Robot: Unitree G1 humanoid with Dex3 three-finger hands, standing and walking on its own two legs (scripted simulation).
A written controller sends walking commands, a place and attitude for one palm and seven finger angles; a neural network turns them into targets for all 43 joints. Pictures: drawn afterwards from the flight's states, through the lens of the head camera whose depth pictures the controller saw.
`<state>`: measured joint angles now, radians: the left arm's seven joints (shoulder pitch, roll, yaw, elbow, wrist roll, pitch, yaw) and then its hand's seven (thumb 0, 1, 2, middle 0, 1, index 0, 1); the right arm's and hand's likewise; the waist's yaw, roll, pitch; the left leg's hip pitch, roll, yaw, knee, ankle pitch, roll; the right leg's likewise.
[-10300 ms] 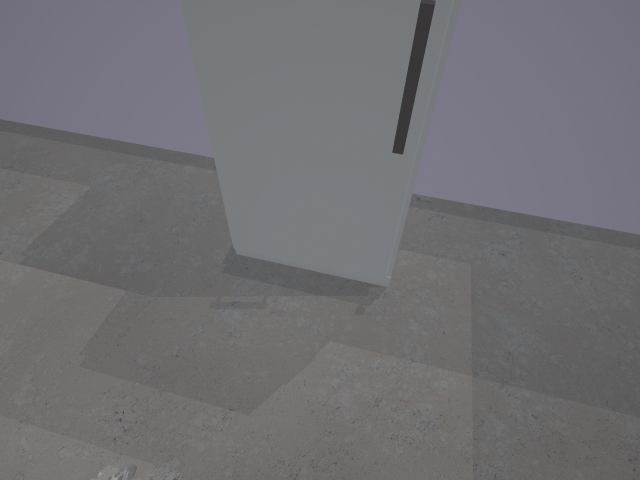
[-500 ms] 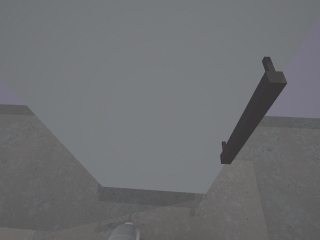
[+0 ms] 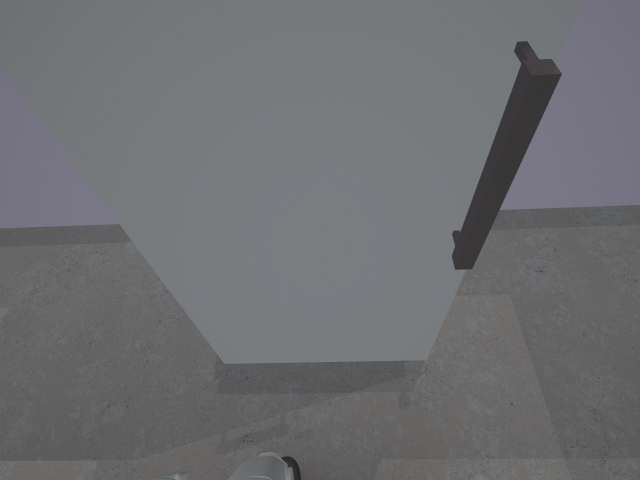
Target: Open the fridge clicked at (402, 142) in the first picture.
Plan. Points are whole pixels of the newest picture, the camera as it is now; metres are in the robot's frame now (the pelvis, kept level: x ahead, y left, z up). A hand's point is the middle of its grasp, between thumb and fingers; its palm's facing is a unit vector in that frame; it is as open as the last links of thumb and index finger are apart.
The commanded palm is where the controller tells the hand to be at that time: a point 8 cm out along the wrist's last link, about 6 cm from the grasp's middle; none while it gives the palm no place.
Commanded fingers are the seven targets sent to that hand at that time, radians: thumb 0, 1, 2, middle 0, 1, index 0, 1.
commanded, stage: come to a stop and stand still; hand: right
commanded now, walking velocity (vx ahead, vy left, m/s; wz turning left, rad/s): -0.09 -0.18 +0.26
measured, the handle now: (486, 178) +0.47 -0.20 +0.10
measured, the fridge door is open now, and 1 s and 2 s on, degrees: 0 0 0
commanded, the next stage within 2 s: look again from close up in 1.96 s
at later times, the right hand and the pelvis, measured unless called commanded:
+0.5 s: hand out of the picture -0.04 -0.18 -0.15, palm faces -0.08 +0.98 -0.17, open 7.4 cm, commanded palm none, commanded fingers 0.00 -0.90 -0.90 0.20 0.30 0.20 0.30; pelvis -0.07 -0.01 +0.03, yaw +5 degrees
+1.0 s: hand out of the picture -0.09 -0.11 -0.16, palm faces +0.00 +1.00 -0.10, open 7.4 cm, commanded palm none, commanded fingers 0.00 -0.90 -0.90 0.20 0.30 0.20 0.30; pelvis -0.06 +0.02 +0.02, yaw +4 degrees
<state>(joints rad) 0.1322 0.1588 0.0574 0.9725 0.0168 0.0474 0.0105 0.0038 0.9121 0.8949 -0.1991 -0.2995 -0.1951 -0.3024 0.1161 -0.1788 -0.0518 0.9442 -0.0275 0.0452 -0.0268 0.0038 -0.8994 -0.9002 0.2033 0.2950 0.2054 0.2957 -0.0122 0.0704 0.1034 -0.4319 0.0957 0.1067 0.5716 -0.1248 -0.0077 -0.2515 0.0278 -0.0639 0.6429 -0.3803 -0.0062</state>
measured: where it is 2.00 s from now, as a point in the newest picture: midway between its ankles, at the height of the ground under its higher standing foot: outside the picture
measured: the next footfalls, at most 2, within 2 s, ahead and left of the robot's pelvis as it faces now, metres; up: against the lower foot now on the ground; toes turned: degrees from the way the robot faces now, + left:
left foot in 0.56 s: -0.08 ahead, +0.12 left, +0.00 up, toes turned +9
